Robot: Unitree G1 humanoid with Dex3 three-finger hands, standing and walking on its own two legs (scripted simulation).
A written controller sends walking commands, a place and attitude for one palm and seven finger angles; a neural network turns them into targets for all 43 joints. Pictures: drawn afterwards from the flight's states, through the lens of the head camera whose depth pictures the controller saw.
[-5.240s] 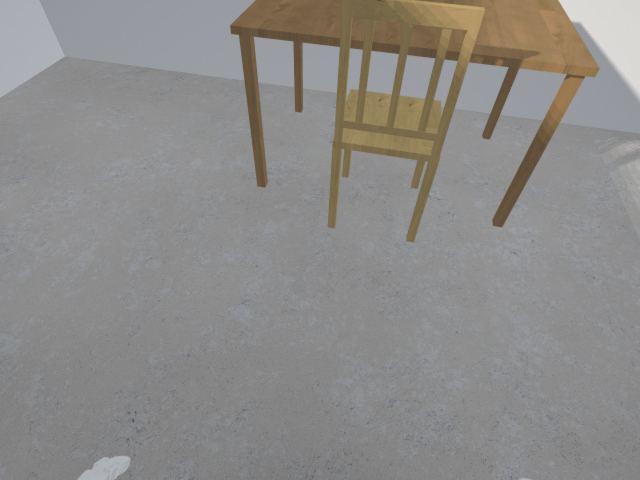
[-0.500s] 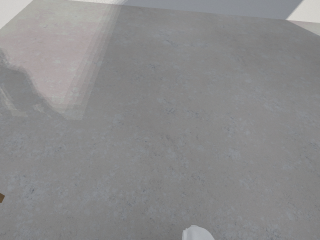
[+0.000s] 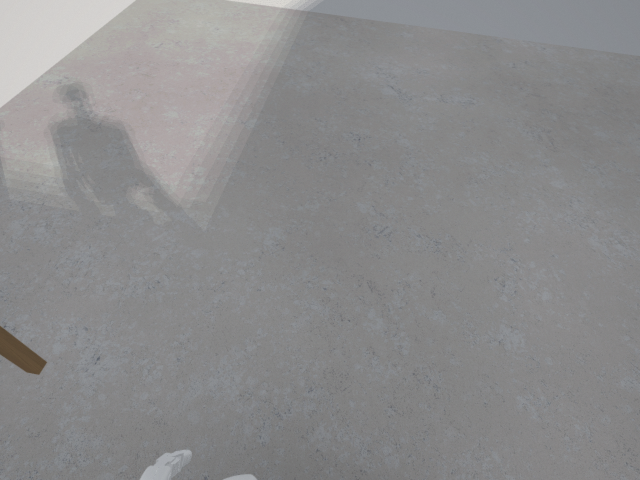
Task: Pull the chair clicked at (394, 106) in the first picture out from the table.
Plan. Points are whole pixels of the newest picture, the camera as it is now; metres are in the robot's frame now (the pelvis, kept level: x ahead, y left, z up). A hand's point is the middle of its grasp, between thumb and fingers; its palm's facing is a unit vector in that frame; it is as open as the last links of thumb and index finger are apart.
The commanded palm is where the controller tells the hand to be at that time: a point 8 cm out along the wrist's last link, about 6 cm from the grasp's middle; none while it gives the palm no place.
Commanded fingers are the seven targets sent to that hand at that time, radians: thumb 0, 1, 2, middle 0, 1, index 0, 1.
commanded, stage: turn to face it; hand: left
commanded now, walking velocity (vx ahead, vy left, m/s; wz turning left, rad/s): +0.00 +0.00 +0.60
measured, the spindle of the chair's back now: out of the picture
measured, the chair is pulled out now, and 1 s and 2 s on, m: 0.00 0.00 0.00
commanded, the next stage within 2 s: none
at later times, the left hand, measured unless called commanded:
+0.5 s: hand out of the picture +0.05 +0.22 -0.14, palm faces +0.27 -0.93 -0.26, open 7.4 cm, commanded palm none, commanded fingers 0.00 0.90 0.90 -0.20 -0.30 -0.20 -0.30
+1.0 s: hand out of the picture -0.11 +0.18 -0.17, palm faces +0.58 -0.78 -0.24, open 7.4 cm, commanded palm none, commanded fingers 0.00 0.90 0.90 -0.20 -0.30 -0.20 -0.30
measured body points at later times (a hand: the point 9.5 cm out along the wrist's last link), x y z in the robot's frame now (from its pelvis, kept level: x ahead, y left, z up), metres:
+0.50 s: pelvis -0.01 -0.01 +0.02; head +0.04 +0.01 +0.46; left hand +0.03 +0.27 -0.12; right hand +0.12 -0.24 -0.13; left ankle +0.03 +0.10 -0.72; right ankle +0.01 -0.16 -0.69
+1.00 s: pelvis -0.02 -0.01 +0.00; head +0.02 +0.03 +0.45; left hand -0.14 +0.22 -0.15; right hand +0.22 -0.17 -0.13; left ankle -0.09 +0.08 -0.73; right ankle +0.02 -0.15 -0.72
